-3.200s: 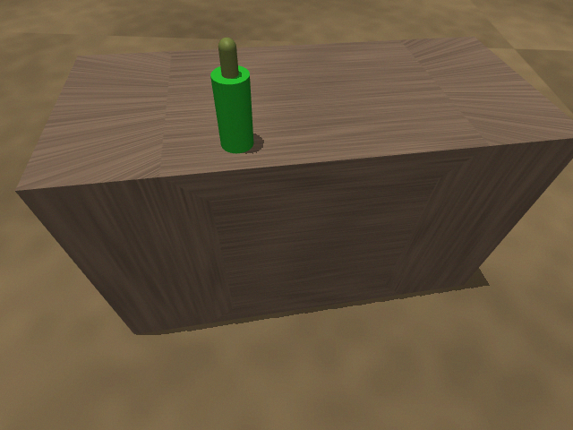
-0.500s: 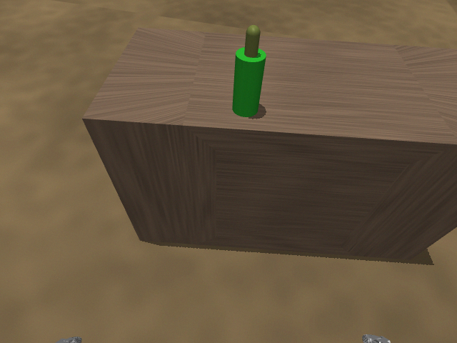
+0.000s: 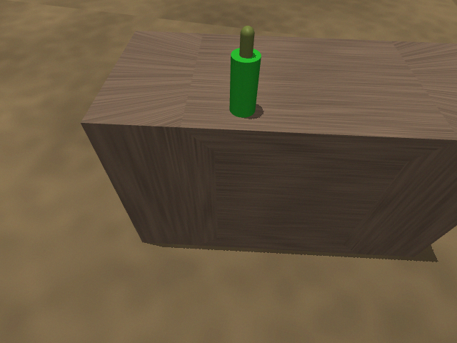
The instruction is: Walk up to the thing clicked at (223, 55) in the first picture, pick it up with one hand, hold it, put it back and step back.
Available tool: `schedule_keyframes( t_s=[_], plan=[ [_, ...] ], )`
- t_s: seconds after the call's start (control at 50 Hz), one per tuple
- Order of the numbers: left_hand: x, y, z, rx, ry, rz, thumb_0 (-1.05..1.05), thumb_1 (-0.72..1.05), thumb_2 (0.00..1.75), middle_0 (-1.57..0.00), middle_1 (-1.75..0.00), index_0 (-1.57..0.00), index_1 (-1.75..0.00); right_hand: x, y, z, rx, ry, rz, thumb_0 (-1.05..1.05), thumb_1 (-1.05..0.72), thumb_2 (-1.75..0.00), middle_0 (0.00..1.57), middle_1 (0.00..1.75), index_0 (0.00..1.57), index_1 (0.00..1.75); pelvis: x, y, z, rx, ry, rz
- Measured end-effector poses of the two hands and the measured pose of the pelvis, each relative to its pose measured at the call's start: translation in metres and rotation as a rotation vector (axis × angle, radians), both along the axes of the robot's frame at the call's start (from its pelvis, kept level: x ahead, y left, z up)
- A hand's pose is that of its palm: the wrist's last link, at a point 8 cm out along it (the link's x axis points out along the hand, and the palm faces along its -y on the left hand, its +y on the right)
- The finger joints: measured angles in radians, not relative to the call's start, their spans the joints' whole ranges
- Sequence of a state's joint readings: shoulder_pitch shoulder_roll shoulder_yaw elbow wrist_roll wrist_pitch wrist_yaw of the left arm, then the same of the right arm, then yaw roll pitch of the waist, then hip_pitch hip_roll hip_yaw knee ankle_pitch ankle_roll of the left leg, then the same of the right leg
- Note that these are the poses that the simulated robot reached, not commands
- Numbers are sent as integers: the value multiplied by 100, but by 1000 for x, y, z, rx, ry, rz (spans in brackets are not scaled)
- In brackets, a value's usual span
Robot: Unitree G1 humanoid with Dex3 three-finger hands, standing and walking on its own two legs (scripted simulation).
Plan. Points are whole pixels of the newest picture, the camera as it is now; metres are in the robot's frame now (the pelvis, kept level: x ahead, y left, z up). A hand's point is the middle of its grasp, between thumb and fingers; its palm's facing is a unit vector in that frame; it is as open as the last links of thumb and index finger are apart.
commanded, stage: walk up
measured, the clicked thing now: (244, 73) +0.71 -0.04 +0.08
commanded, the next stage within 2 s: stand in 0.28 s
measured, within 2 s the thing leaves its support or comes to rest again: neither
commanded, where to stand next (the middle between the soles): +0.05 -0.01 m, yaw -3 degrees
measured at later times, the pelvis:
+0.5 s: pelvis +0.01 -0.01 +0.00, yaw +0 degrees
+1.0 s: pelvis +0.02 -0.02 +0.00, yaw +0 degrees
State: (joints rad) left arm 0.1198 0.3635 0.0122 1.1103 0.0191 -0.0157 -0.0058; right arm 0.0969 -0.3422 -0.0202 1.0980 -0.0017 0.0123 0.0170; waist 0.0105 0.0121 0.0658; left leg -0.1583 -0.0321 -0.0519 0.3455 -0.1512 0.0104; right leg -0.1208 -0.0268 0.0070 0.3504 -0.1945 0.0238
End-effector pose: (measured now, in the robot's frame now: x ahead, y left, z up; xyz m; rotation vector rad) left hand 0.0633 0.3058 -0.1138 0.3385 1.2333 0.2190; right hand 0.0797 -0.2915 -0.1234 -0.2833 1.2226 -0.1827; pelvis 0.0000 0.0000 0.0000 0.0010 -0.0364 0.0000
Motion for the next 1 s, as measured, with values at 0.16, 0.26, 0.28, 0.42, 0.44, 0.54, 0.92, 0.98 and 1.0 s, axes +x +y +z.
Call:
schedule_keyframes(
  t_s=[0.16, 0.26, 0.28, 0.42, 0.44, 0.54, 0.92, 0.98, 1.0],
  plan=[
    [3, -4, 0, -2, -7, 2, 1, 91, 90, -21, -30, -20, -30, 1, -4, 0, -5, 3, -6, 1, -90, -89, 20, 30, 20, 30, 2, -2, 0, 1, 0, 0],
    [9, -6, 0, -6, -19, -4, 1, 91, 90, -21, -30, -20, -30, 3, -7, 2, -12, -4, -10, 1, -90, -89, 20, 30, 20, 30, 4, -3, 0, 0, -3, -3],
    [10, -7, -1, -7, -21, -5, 1, 91, 90, -21, -30, -20, -30, 3, -8, 3, -14, -6, -11, 1, -90, -89, 20, 30, 20, 30, 4, -3, 0, 0, -3, -4],
    [15, -13, -3, -26, -19, -11, 1, 91, 90, -21, -30, -20, -30, 1, -10, 5, -26, -7, -3, 1, -90, -89, 20, 30, 20, 30, 8, -6, 1, 2, 1, -4],
    [15, -14, -3, -28, -18, -12, 1, 91, 90, -21, -30, -20, -30, 0, -11, 5, -27, -5, -3, 1, -90, -89, 20, 30, 20, 30, 9, -6, 1, 2, 1, -4],
    [15, -18, -5, -37, -9, -12, 1, 91, 90, -21, -30, -20, -30, -2, -13, 5, -31, 6, -4, 1, -90, -89, 20, 30, 20, 30, 12, -8, 1, 1, 2, -3],
    [20, -23, -2, -23, 7, 0, 1, 91, 90, -21, -30, -20, -30, 8, -20, 1, -30, 17, 7, 1, -90, -89, 20, 30, 20, 30, 21, -16, 1, 0, 5, 0],
    [22, -24, -2, -21, 2, -1, 1, 91, 90, -21, -30, -20, -30, 11, -21, 2, -30, 11, 9, 1, -90, -89, 20, 30, 20, 30, 21, -17, 1, -1, 5, 1],
    [23, -24, -2, -21, 1, 0, 1, 91, 90, -21, -30, -20, -30, 12, -21, 2, -30, 10, 10, 1, -90, -89, 20, 30, 20, 30, 22, -18, 1, -1, 5, 1]
  ],
)
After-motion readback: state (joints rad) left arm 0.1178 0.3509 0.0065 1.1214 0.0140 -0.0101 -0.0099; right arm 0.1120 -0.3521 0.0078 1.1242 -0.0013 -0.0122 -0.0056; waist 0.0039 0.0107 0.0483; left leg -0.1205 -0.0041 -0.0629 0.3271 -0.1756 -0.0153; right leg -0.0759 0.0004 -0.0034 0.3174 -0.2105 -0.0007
